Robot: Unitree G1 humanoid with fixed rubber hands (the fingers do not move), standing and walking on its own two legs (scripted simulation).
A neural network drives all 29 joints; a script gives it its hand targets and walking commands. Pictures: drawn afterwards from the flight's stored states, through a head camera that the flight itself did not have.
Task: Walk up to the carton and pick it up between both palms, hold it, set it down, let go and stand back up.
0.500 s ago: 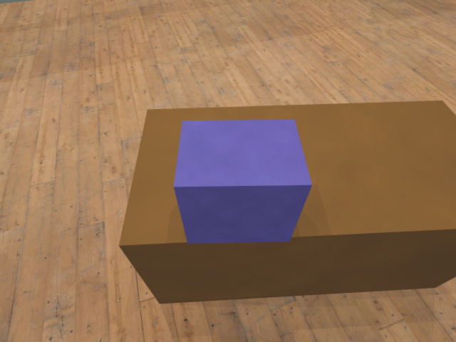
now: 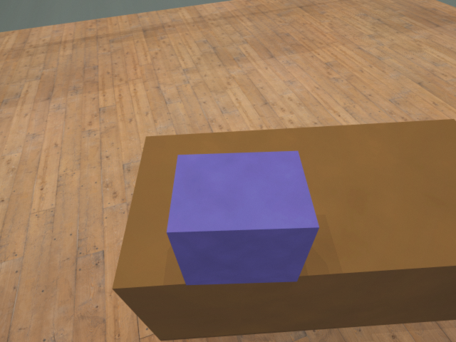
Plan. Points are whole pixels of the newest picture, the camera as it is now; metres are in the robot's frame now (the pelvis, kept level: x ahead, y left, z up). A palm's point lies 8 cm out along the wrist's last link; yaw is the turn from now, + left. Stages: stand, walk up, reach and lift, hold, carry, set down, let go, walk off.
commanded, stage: walk up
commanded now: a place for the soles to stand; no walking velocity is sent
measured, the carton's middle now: (239, 220) +0.41 +0.01 -0.08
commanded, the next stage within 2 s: none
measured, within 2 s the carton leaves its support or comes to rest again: neither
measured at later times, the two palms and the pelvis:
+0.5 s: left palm out of the picture +0.08 +0.33 -0.09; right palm out of the picture +0.10 -0.31 -0.10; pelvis +0.01 +0.01 +0.00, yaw +0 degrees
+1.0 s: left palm out of the picture +0.05 +0.33 -0.10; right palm out of the picture +0.08 -0.31 -0.10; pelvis -0.03 +0.00 +0.00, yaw +0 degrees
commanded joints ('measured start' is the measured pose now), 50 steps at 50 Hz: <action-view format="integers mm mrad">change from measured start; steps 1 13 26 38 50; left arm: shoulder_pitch -16 -78 -35 -43 12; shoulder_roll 211 173 237 167 304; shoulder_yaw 67 68 72 65 96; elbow -29 -64 -43 -57 -59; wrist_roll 17 -19 19 5 27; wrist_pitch -32 4 -12 15 -15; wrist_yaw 39 40 34 25 37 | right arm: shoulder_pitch -57 -39 -102 -185 -169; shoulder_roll -135 -239 -155 -238 -166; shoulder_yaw -7 -54 -21 -33 -18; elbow -46 -24 -44 -37 -75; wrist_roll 32 -8 25 9 19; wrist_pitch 52 30 49 51 75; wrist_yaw -19 -20 -4 2 -7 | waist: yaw -10 -33 -13 5 23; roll -62 22 -122 43 -157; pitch -73 -92 -71 9 -5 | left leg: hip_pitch -106 107 -51 -97 -145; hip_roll -19 150 -2 159 -79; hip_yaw -105 -101 -45 -164 -94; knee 280 -139 100 -170 380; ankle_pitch -255 605 146 234 -281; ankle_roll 36 116 22 158 21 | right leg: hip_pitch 129 8 99 25 23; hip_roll -319 -80 -270 -34 -381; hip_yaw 340 32 247 4 388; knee -242 100 -148 35 -234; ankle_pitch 348 346 515 53 491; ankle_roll -134 -11 -170 -16 -227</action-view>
